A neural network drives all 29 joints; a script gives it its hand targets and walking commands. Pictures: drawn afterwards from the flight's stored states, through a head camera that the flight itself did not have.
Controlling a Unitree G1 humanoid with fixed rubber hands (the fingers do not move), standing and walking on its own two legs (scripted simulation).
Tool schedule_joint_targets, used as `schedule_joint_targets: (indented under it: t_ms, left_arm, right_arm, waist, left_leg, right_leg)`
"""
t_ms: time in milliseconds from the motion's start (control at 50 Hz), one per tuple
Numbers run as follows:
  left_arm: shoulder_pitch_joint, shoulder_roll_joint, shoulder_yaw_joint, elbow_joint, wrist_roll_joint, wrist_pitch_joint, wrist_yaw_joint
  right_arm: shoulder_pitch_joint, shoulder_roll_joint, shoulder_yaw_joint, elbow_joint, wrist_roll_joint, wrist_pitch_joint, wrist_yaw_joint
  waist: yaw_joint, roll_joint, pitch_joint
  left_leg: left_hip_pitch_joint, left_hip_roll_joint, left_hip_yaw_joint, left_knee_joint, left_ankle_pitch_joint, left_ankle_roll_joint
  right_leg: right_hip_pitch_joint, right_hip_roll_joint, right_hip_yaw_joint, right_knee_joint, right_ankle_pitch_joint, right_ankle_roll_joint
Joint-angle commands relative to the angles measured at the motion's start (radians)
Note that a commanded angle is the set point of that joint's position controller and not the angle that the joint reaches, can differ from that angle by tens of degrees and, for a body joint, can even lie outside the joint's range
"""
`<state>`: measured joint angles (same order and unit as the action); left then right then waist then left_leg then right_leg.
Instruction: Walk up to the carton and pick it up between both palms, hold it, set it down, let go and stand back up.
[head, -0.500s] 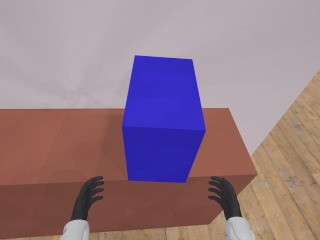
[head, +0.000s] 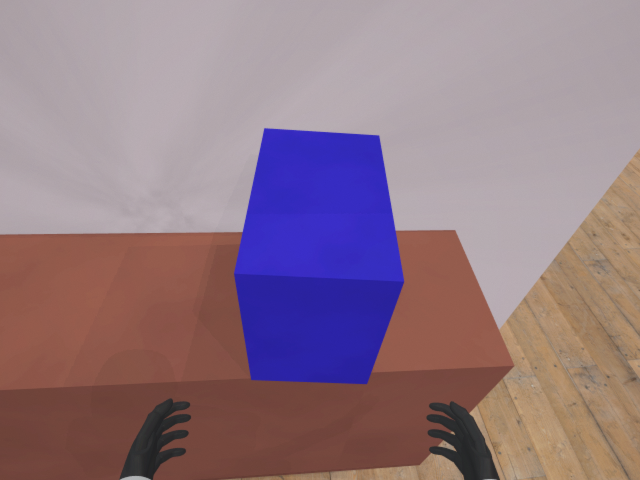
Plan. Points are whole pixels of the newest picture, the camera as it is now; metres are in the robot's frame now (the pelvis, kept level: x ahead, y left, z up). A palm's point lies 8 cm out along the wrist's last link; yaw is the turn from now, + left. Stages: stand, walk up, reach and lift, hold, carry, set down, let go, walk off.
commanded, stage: set down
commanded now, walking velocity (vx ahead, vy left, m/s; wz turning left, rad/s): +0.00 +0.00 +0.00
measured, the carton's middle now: (315, 256) +0.45 +0.01 +0.01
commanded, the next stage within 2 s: let go in 0.48 s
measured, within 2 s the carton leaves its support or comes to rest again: neither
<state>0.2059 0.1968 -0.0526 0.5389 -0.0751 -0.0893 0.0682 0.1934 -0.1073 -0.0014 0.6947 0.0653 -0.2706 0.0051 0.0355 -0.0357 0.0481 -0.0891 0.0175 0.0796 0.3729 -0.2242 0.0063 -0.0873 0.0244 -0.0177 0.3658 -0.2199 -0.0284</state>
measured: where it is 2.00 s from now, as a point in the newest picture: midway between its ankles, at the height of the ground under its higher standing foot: outside the picture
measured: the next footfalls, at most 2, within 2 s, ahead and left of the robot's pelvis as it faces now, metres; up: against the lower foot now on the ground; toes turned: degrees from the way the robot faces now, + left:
none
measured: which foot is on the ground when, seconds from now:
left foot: down 0.00-1.00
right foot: down 0.00-1.00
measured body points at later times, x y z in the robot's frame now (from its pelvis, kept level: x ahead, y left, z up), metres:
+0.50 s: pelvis +0.00 +0.00 +0.00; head +0.01 +0.01 +0.45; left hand +0.15 +0.23 -0.10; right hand +0.16 -0.21 -0.10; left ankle -0.01 +0.11 -0.75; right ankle -0.01 -0.10 -0.75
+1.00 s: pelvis -0.01 -0.01 +0.00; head +0.00 +0.01 +0.45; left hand +0.16 +0.22 -0.10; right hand +0.14 -0.23 -0.10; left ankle -0.01 +0.11 -0.75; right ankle -0.01 -0.10 -0.75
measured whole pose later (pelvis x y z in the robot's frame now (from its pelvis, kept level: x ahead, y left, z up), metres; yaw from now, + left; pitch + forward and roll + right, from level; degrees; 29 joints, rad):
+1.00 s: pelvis -0.01 -0.01 +0.00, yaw +0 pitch -3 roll +0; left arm 0.18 0.21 -0.02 0.54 -0.02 0.13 0.03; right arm 0.19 -0.16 -0.04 0.76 -0.02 -0.21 0.04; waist 0.01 -0.03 0.08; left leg -0.12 0.03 0.08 0.40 -0.23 0.00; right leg -0.11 0.03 -0.02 0.39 -0.22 -0.04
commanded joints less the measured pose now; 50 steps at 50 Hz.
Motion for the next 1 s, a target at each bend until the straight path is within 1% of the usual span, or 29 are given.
schedule_joint_targets:
  t_ms: [0,140,360,440,480,560,600,660,700,780,920,940,960,980]
  left_arm:
    - [-0.099,0.102,0.052,-0.197,0.016,-0.019,-0.008]
    - [-0.063,0.108,0.067,-0.196,0.038,0.035,-0.026]
    - [-0.048,0.115,0.085,-0.177,0.062,0.111,-0.042]
    - [-0.062,0.121,0.09,-0.166,0.065,0.138,-0.043]
    - [-0.081,0.124,0.087,-0.167,0.064,0.15,-0.041]
    - [-0.124,0.126,0.063,-0.198,0.051,0.158,-0.026]
    - [-0.116,0.127,0.061,-0.205,0.048,0.149,-0.021]
    - [-0.084,0.131,0.076,-0.183,0.055,0.142,-0.025]
    - [-0.072,0.13,0.084,-0.162,0.063,0.148,-0.029]
    - [-0.079,0.127,0.088,-0.143,0.069,0.163,-0.034]
    - [-0.116,0.127,0.081,-0.163,0.065,0.178,-0.024]
    - [-0.088,0.084,0.066,-0.174,0.052,0.177,-0.028]
    - [-0.097,0.099,0.07,-0.176,0.053,0.179,-0.03]
    - [-0.099,0.1,0.072,-0.177,0.052,0.181,-0.032]
  right_arm:
    - [-0.097,-0.112,-0.032,-0.17,-0.007,-0.044,-0.004]
    - [-0.063,-0.126,-0.031,-0.139,-0.019,-0.029,-0.002]
    - [-0.058,-0.157,-0.048,-0.097,-0.051,0.002,0.005]
    - [-0.067,-0.164,-0.055,-0.08,-0.065,0.015,0.009]
    - [-0.079,-0.172,-0.067,-0.07,-0.077,0.019,0.011]
    - [-0.114,-0.188,-0.097,-0.058,-0.095,0.008,0.021]
    - [-0.107,-0.185,-0.094,-0.058,-0.089,-0.001,0.025]
    - [-0.086,-0.188,-0.079,-0.045,-0.077,-0.011,0.025]
    - [-0.081,-0.19,-0.071,-0.035,-0.072,-0.012,0.026]
    - [-0.086,-0.189,-0.065,-0.04,-0.073,-0.007,0.026]
    - [-0.095,-0.183,-0.073,-0.073,-0.083,0.018,0.029]
    - [-0.07,-0.21,-0.096,-0.111,-0.074,0.027,0.029]
    - [-0.068,-0.209,-0.092,-0.117,-0.075,0.033,0.027]
    - [-0.068,-0.206,-0.092,-0.119,-0.075,0.039,0.025]
  waist:
    - [-0.001,0.041,-0.136]
    - [-0.004,0.05,-0.124]
    - [-0.009,0.057,-0.098]
    - [-0.014,0.056,-0.093]
    - [-0.021,0.058,-0.094]
    - [-0.036,0.059,-0.117]
    - [-0.035,0.047,-0.137]
    - [-0.029,0.03,-0.156]
    - [-0.026,0.029,-0.151]
    - [-0.021,0.03,-0.121]
    - [-0.023,0.042,-0.088]
    - [0.012,0.033,-0.129]
    - [-0.003,0.047,-0.123]
    - [0.0,0.046,-0.129]
  left_leg:
    - [0.044,-0.007,-0.015,-0.041,0.26,-0.03]
    - [0.08,-0.007,-0.019,-0.033,0.306,-0.034]
    - [0.102,-0.001,-0.024,-0.021,0.334,-0.036]
    - [0.097,0.001,-0.023,-0.016,0.315,-0.035]
    - [0.094,0.005,-0.022,-0.013,0.288,-0.034]
    - [0.084,0.02,-0.021,-0.004,0.227,-0.032]
    - [0.082,0.018,-0.019,0.003,0.245,-0.03]
    - [0.091,0.0,-0.02,0.012,0.287,-0.03]
    - [0.097,-0.007,-0.021,0.011,0.288,-0.03]
    - [0.084,-0.009,-0.017,-0.003,0.248,-0.026]
    - [0.055,0.0,-0.008,-0.022,0.168,-0.018]
    - [-0.004,-0.021,-0.005,0.021,0.168,-0.042]
    - [-0.007,-0.019,-0.004,0.015,0.145,-0.04]
    - [-0.01,-0.019,-0.003,0.019,0.147,-0.04]
  right_leg:
    - [0.009,-0.033,0.048,-0.065,0.236,-0.002]
    - [-0.014,-0.028,0.035,-0.081,0.243,0.0]
    - [-0.049,-0.015,0.009,-0.09,0.201,-0.002]
    - [-0.058,-0.014,0.004,-0.085,0.182,-0.001]
    - [-0.07,-0.014,0.0,-0.078,0.167,0.0]
    - [-0.096,-0.011,-0.005,-0.054,0.147,-0.005]
    - [-0.08,-0.013,0.001,-0.046,0.19,-0.004]
    - [-0.044,-0.018,0.012,-0.042,0.281,0.006]
    - [-0.04,-0.019,0.014,-0.045,0.298,0.01]
    - [-0.05,-0.02,0.014,-0.053,0.257,0.008]
    - [-0.077,-0.025,0.021,-0.057,0.169,0.0]
    - [-0.032,-0.031,0.025,-0.023,0.151,0.003]
    - [-0.041,-0.033,0.028,-0.019,0.152,0.0]
    - [-0.04,-0.033,0.026,-0.017,0.149,0.001]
